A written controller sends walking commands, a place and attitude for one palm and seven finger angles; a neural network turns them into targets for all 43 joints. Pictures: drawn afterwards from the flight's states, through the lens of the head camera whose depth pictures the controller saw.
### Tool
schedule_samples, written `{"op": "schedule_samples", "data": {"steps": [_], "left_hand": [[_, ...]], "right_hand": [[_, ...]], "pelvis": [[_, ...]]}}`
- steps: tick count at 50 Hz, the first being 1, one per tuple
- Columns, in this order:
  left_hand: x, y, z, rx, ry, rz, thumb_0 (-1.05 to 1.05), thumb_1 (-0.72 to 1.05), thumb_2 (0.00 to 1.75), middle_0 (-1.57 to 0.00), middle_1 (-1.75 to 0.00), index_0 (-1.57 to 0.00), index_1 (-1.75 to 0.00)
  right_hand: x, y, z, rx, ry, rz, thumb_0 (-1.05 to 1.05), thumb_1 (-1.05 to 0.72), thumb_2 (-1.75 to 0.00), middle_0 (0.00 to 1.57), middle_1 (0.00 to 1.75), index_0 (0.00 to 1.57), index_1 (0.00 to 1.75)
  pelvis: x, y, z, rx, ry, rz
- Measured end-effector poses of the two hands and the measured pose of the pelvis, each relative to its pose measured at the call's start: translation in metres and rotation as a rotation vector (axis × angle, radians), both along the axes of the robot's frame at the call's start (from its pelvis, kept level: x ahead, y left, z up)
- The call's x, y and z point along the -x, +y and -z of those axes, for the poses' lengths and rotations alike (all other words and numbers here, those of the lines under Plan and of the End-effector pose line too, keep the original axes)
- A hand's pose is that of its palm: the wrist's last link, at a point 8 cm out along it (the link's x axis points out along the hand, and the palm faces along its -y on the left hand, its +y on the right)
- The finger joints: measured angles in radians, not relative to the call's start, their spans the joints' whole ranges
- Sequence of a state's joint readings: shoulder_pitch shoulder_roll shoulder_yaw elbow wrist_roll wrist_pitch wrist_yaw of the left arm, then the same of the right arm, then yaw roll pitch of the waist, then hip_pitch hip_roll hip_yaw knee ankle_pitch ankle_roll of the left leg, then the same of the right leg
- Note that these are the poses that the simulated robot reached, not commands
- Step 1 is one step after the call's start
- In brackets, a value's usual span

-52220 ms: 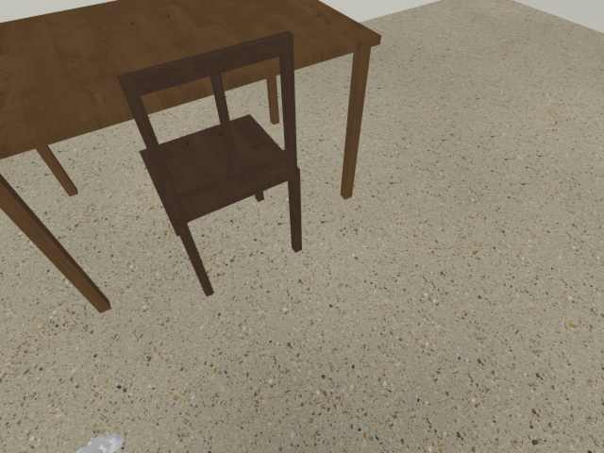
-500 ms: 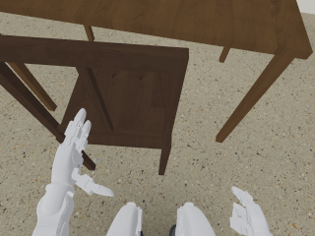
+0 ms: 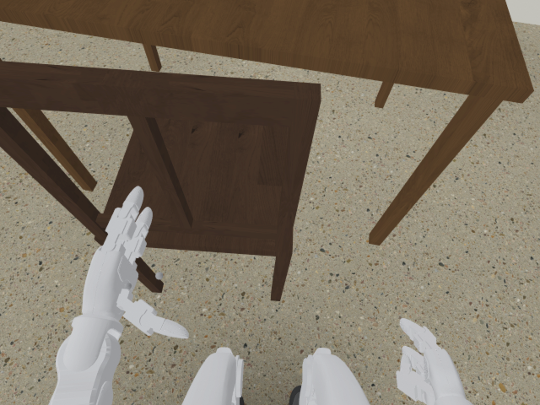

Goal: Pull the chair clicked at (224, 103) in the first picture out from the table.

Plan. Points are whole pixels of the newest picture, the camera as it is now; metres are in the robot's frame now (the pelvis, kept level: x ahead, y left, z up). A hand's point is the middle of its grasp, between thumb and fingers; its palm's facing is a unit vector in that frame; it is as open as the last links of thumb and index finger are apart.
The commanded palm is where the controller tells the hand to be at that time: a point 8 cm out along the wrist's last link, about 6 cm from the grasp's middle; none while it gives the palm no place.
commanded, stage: push the fingers through the gap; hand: left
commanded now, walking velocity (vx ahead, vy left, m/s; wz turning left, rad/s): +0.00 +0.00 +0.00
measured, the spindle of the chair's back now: (168, 180) +0.43 +0.18 +0.03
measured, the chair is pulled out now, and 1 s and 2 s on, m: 0.16 0.16 0.16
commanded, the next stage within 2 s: hook a spindle and tug to test in 1.64 s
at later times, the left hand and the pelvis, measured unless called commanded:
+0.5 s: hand (158, 249) +0.32 +0.17 +0.02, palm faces -0.03 -1.00 -0.04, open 16.9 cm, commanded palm +0.31 +0.22 +0.03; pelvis +0.00 +0.01 +0.00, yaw +0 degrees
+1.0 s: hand (166, 221) +0.37 +0.17 +0.02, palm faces -0.03 -1.00 -0.04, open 16.9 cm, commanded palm +0.35 +0.22 +0.03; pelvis +0.00 +0.01 +0.00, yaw -1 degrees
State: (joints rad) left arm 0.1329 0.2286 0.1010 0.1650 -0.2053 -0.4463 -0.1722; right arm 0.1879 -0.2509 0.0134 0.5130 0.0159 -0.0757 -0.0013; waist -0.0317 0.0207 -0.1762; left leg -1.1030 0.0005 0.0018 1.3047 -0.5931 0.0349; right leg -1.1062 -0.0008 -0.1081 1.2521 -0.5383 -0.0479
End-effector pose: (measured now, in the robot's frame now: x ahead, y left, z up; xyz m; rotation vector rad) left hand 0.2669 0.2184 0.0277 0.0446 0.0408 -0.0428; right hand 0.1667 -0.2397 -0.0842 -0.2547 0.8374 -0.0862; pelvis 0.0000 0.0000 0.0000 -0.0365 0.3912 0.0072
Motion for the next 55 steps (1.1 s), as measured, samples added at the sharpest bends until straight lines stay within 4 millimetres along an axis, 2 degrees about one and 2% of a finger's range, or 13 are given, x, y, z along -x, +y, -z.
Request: {"op": "schedule_samples", "data": {"steps": [9, 19, 31, 45, 55], "left_hand": [[-0.005, 0.008, 0.000, -0.001, -0.001, -0.015, -0.01, -0.50, 0.30, -0.06, -0.08, -0.06, -0.08], [-0.025, 0.003, -0.001, 0.013, -0.011, 0.016, -0.01, -0.50, 0.30, -0.06, -0.08, -0.06, -0.08], [-0.050, 0.010, 0.001, 0.011, -0.021, -0.006, -0.01, -0.50, 0.30, -0.06, -0.08, -0.06, -0.08], [-0.068, 0.007, 0.001, 0.012, -0.030, -0.011, -0.01, -0.50, 0.30, -0.06, -0.08, -0.06, -0.08], [-0.093, 0.005, 0.002, 0.009, -0.033, -0.011, -0.01, -0.50, 0.30, -0.06, -0.08, -0.06, -0.08]], "right_hand": [[0.003, 0.003, 0.001, 0.000, 0.015, 0.000, 0.01, -0.90, -0.90, 0.21, 0.30, 0.21, 0.30], [0.010, 0.004, 0.003, 0.007, 0.039, 0.016, 0.01, -0.90, -0.90, 0.21, 0.30, 0.21, 0.30], [0.022, 0.003, 0.005, 0.020, 0.087, 0.033, 0.01, -0.90, -0.90, 0.21, 0.30, 0.21, 0.30], [0.034, 0.003, 0.007, 0.020, 0.134, 0.053, 0.01, -0.90, -0.90, 0.21, 0.30, 0.21, 0.30], [0.045, 0.000, 0.012, 0.024, 0.171, 0.069, 0.01, -0.90, -0.90, 0.21, 0.30, 0.21, 0.30]], "pelvis": [[-0.001, 0.002, -0.001, 0.004, 0.003, -0.002], [-0.001, 0.006, -0.001, 0.005, 0.008, 0.002], [0.000, 0.010, -0.002, 0.008, 0.012, 0.005], [0.000, 0.014, -0.005, 0.006, 0.014, 0.010], [0.002, 0.013, -0.003, 0.005, 0.022, 0.011]]}}
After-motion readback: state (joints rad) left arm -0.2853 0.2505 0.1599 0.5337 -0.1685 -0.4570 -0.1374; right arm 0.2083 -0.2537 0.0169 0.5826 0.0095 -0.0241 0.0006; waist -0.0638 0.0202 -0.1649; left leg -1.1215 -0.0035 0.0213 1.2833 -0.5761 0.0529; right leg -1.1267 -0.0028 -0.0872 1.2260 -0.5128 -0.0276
